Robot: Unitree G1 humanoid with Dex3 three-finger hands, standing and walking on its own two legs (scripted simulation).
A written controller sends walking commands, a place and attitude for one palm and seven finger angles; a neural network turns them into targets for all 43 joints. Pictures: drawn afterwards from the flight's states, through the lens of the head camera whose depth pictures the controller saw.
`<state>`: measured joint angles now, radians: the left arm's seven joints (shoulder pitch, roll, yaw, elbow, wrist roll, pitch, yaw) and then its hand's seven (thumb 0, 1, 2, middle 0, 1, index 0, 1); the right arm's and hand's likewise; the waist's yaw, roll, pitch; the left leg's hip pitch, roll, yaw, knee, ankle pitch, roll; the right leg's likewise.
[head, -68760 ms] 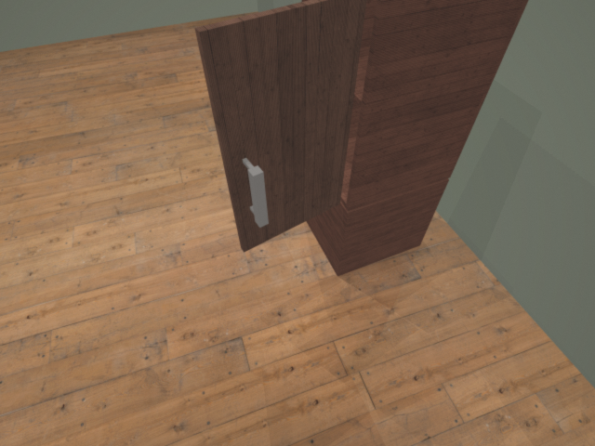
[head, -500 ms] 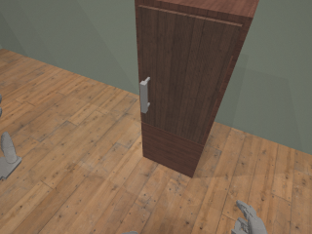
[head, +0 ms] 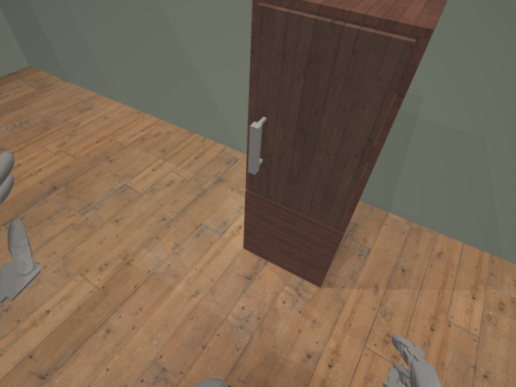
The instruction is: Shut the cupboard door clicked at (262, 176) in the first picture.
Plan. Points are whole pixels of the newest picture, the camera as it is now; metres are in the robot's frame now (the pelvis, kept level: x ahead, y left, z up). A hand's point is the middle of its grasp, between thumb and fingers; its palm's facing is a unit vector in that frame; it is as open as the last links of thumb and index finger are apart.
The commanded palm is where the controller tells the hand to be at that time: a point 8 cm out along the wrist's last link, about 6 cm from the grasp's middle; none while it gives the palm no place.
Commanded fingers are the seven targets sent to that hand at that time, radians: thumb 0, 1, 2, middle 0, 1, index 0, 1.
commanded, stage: step back with the hand held close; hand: left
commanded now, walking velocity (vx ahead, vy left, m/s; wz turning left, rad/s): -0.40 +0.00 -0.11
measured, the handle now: (258, 145) +0.77 +0.05 -0.10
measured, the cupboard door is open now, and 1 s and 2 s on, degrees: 0 0 0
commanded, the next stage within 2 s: stop stepping back and stand still in 0.14 s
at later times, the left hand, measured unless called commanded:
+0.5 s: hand out of the picture +0.13 +0.31 +0.18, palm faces +0.39 -0.86 -0.34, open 7.4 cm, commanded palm +0.07 +0.35 +0.19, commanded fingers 0.00 0.90 0.90 -0.20 -0.30 -0.20 -0.30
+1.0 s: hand out of the picture +0.07 +0.35 +0.19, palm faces +0.27 -0.86 -0.43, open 7.4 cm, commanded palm +0.02 +0.40 +0.19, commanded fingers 0.00 0.90 0.90 -0.20 -0.30 -0.20 -0.30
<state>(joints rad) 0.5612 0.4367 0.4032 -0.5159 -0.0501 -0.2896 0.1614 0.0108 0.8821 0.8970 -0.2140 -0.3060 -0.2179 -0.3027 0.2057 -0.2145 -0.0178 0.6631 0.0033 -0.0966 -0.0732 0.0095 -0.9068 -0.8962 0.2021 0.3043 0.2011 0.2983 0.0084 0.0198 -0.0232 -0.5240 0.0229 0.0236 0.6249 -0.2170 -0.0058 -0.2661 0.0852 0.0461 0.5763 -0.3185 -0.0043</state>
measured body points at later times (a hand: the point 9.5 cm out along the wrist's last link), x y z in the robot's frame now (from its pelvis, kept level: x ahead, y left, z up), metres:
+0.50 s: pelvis -0.09 +0.06 -0.01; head -0.11 +0.10 +0.44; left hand +0.11 +0.35 +0.20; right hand +0.04 -0.20 -0.08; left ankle +0.09 +0.09 -0.72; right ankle -0.13 -0.10 -0.71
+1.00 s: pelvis -0.16 +0.13 +0.02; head -0.17 +0.15 +0.47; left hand +0.05 +0.40 +0.21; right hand -0.05 -0.10 -0.06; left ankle -0.10 +0.23 -0.72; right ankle -0.17 +0.04 -0.69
